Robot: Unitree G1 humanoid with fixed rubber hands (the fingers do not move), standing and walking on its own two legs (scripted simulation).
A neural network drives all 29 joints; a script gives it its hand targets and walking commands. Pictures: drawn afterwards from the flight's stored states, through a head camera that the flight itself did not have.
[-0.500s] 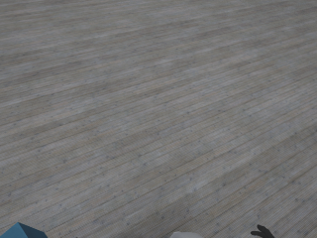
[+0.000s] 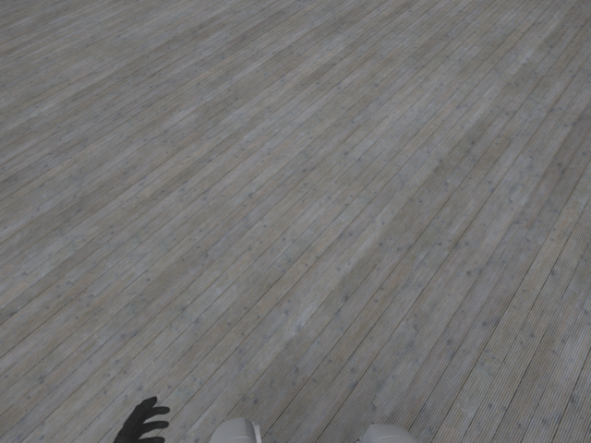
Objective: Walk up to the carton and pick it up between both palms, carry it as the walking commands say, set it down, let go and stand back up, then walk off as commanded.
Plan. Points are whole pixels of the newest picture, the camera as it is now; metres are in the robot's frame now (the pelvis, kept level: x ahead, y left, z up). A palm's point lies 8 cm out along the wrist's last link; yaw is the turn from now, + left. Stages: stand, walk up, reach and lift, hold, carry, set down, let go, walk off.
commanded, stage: walk off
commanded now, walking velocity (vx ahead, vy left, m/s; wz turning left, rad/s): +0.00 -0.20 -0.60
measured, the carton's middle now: out of the picture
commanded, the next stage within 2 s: none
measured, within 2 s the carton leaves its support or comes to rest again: neither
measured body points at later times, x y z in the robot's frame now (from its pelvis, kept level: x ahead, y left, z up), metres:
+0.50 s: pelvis -0.02 -0.08 +0.02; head +0.02 -0.05 +0.47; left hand +0.14 +0.16 -0.13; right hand -0.06 -0.39 -0.09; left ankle +0.01 +0.04 -0.73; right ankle -0.07 -0.22 -0.63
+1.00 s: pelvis -0.09 -0.22 +0.01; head -0.06 -0.25 +0.45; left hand +0.14 -0.05 -0.12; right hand -0.17 -0.51 -0.13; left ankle -0.03 -0.13 -0.67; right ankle -0.09 -0.30 -0.73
